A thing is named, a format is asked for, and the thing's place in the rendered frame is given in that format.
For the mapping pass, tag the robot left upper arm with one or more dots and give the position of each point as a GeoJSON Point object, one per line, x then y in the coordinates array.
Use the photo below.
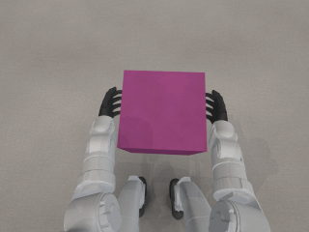
{"type": "Point", "coordinates": [98, 212]}

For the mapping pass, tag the carton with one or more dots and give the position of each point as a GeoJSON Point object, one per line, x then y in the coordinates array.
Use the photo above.
{"type": "Point", "coordinates": [163, 113]}

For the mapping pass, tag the robot left forearm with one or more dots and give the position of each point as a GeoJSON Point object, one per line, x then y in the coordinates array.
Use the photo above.
{"type": "Point", "coordinates": [99, 159]}

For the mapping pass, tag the right robot hand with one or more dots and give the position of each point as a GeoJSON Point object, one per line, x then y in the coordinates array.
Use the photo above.
{"type": "Point", "coordinates": [218, 110]}

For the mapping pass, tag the right robot thigh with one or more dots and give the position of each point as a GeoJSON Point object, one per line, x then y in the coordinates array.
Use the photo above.
{"type": "Point", "coordinates": [196, 209]}

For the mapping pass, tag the left robot hand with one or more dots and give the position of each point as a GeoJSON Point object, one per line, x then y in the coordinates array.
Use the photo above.
{"type": "Point", "coordinates": [107, 106]}

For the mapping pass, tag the robot right upper arm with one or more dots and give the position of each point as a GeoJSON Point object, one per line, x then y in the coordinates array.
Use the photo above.
{"type": "Point", "coordinates": [230, 216]}

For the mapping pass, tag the robot right forearm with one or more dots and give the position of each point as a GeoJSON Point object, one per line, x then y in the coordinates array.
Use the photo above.
{"type": "Point", "coordinates": [229, 175]}

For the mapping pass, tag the left robot foot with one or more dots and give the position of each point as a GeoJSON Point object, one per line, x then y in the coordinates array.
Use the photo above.
{"type": "Point", "coordinates": [142, 210]}

